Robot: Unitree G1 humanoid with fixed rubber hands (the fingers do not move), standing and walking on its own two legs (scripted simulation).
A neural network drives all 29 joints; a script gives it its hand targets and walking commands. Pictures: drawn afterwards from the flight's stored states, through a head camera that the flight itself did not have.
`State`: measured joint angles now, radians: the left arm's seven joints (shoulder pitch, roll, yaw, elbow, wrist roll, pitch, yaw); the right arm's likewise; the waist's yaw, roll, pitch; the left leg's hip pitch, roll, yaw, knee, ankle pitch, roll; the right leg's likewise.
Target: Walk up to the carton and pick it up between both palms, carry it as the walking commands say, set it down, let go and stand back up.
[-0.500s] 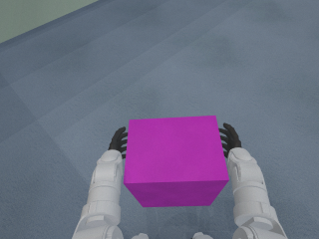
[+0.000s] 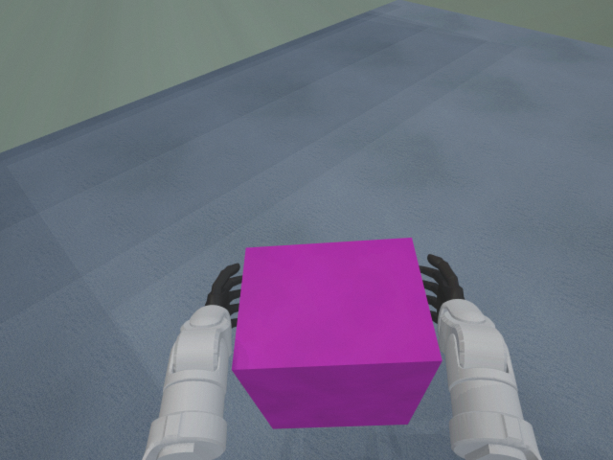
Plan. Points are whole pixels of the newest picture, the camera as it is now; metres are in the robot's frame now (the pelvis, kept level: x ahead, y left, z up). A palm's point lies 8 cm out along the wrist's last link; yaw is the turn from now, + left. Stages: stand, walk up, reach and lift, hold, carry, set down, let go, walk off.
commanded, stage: reach and lift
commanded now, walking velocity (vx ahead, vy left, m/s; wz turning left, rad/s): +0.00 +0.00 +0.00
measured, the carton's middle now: (334, 344) +0.29 -0.01 -0.04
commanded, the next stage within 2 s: hold in 1.06 s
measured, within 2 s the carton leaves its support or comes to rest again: neither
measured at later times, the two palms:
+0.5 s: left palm (219, 309) +0.29 +0.15 +0.05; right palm (462, 305) +0.29 -0.17 +0.06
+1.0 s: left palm (209, 318) +0.29 +0.16 +0.04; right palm (449, 308) +0.29 -0.15 +0.05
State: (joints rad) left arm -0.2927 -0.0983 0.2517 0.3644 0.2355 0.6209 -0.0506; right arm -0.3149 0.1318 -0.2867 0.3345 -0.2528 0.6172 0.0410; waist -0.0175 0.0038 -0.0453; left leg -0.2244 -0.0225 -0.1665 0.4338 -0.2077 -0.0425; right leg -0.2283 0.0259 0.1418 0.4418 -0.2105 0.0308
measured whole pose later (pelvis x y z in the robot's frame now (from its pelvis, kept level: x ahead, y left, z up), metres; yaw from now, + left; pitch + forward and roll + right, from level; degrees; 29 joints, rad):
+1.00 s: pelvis +0.01 +0.00 +0.01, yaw +0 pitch -6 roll +0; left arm -0.20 -0.12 0.22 0.19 0.23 0.76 -0.07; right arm -0.22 0.14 -0.24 0.17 -0.24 0.75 0.05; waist -0.01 -0.01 0.02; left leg -0.03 -0.01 -0.16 0.32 -0.18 -0.03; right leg -0.02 0.01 0.13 0.31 -0.18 0.03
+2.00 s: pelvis +0.03 -0.01 -0.01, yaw -8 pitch +0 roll +1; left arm -0.18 -0.02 0.15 0.03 0.11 0.90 -0.03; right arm -0.21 0.14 -0.12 0.02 -0.19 0.88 -0.05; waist 0.06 -0.01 -0.15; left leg -0.19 0.06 0.01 0.49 -0.32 -0.05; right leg -0.36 0.00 0.00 0.68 -0.36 0.00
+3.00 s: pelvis +0.58 -0.30 -0.06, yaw -41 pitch +1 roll -6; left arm -0.08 -0.12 0.11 -0.32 0.12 1.23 0.06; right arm -0.13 0.12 -0.14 -0.28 -0.08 1.19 -0.05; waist 0.08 0.08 -0.16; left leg 0.17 0.28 0.27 0.88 -0.44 -0.12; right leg -0.57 0.11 -0.27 0.68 -0.15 -0.16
